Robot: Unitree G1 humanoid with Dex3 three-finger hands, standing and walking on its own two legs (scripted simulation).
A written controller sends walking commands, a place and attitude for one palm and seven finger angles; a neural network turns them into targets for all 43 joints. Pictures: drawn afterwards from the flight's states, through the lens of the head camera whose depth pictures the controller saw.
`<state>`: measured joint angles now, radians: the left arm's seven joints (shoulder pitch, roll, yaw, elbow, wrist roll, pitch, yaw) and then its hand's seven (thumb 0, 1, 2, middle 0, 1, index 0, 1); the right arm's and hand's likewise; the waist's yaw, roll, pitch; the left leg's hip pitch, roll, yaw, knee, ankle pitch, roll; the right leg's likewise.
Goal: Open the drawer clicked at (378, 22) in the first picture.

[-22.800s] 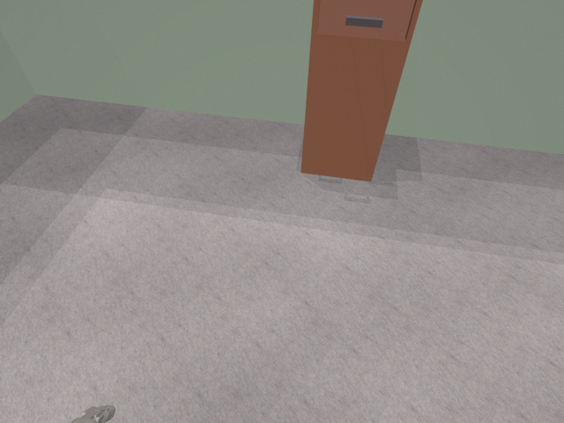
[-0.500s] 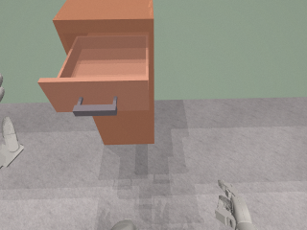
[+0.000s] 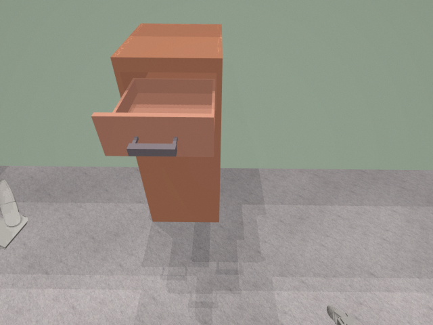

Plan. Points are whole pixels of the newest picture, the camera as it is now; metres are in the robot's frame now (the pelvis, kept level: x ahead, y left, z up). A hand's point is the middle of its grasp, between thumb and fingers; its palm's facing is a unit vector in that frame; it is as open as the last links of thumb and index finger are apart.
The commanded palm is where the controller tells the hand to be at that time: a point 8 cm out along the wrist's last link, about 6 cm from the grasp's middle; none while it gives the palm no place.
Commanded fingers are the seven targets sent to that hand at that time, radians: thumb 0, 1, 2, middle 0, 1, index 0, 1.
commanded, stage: stop stepping back and stand still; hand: left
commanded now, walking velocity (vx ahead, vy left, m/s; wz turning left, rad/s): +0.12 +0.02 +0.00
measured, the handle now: (154, 144) +0.57 +0.20 +0.04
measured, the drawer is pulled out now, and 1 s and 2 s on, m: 0.29 0.29 0.29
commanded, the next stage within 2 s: let the arm hang, fingers relaxed in 0.40 s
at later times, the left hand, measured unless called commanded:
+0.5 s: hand (24, 241) +0.16 +0.24 +0.21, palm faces +0.50 -0.72 -0.48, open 7.4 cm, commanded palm none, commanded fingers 0.00 0.90 0.90 -0.20 -0.30 -0.20 -0.30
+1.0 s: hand out of the picture -0.05 +0.20 -0.16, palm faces +0.04 -0.97 -0.26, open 7.2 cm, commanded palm none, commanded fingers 0.00 0.90 0.90 -0.20 -0.30 -0.20 -0.30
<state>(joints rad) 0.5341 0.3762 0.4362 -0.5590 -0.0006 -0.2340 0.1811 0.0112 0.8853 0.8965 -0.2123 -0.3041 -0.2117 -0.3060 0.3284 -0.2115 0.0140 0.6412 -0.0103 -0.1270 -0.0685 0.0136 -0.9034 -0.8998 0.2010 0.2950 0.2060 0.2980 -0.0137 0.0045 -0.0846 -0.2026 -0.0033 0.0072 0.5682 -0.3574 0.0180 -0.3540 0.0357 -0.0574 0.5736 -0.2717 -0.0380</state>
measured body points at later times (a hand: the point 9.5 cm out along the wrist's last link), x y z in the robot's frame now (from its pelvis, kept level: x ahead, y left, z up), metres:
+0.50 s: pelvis -0.03 -0.02 -0.01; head -0.04 -0.03 +0.44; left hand +0.13 +0.27 +0.23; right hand +0.12 -0.24 -0.10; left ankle -0.02 +0.13 -0.72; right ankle +0.00 -0.11 -0.74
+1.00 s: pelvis -0.02 -0.01 +0.01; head +0.01 +0.00 +0.46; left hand -0.05 +0.25 -0.14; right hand -0.01 -0.25 -0.14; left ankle -0.01 +0.12 -0.73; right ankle +0.00 -0.11 -0.73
